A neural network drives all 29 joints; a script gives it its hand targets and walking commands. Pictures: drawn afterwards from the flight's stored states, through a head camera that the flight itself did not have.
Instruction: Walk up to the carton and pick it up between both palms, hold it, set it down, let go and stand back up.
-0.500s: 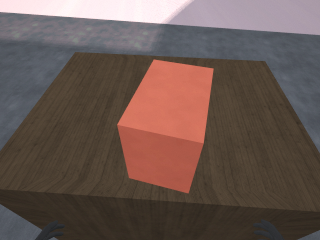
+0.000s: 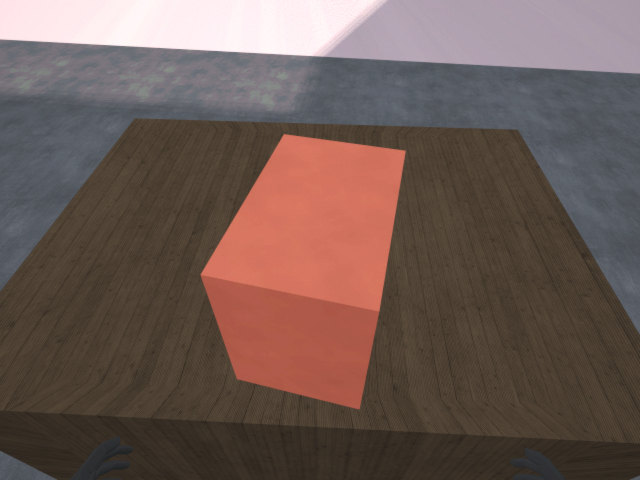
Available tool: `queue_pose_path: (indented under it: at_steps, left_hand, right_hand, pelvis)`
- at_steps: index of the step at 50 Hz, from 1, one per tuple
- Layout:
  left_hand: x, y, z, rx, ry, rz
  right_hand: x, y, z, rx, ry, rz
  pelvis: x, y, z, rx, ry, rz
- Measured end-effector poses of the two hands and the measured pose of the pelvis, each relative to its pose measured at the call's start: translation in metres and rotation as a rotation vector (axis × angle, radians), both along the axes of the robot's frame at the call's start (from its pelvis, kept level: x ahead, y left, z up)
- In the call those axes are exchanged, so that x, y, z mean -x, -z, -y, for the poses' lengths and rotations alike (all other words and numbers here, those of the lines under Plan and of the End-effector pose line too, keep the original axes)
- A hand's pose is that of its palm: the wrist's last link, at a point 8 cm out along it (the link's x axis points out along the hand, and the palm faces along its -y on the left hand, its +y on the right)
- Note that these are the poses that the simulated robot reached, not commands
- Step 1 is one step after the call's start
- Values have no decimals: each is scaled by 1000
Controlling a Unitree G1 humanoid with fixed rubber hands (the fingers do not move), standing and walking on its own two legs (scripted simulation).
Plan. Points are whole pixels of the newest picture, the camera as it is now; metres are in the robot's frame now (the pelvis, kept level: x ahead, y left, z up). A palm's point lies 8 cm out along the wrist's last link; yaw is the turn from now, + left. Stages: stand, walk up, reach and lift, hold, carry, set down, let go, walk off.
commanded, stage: stand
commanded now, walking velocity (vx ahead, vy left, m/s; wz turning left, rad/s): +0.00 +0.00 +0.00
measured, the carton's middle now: (320, 266) +0.41 +0.01 +0.05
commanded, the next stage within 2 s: none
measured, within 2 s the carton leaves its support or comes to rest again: neither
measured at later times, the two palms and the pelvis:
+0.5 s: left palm out of the picture +0.07 +0.29 -0.08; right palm out of the picture +0.06 -0.31 -0.10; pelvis -0.03 -0.02 +0.01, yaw +0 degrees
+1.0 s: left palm out of the picture +0.06 +0.28 -0.09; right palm out of the picture +0.03 -0.32 -0.10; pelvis -0.03 -0.02 +0.01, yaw -1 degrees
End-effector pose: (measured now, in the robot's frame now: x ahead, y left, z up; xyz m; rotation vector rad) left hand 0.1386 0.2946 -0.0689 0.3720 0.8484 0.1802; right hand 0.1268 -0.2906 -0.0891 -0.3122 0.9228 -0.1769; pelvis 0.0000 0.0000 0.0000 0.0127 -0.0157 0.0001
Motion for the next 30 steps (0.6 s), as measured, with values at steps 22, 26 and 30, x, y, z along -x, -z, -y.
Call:
queue_pose_path:
  at_steps: [22,26,30]
  left_hand:
    - [68,12,6,4,-52,-131]
    - [75,15,7,8,-55,-148]
    - [79,16,9,9,-57,-166]
  right_hand:
    - [64,10,21,4,36,-127]
    - [74,12,23,7,45,-146]
    - [82,13,25,7,52,-163]
  pelvis:
    - [30,-7,15,3,1,35]
    - [33,-7,16,4,4,37]
    - [34,-7,18,4,7,38]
